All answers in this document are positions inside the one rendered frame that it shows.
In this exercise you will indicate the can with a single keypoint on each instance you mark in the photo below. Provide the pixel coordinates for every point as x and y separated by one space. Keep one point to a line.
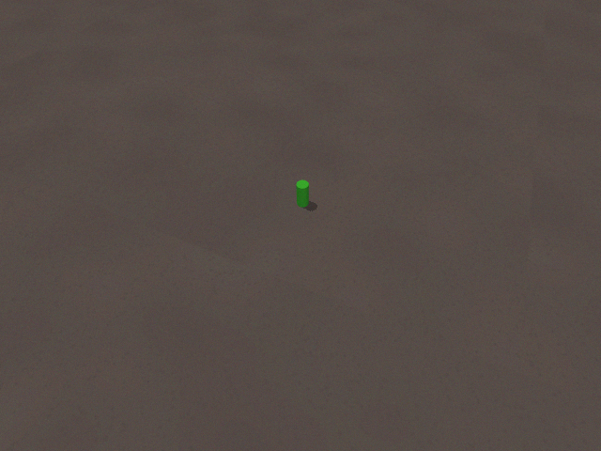
302 193

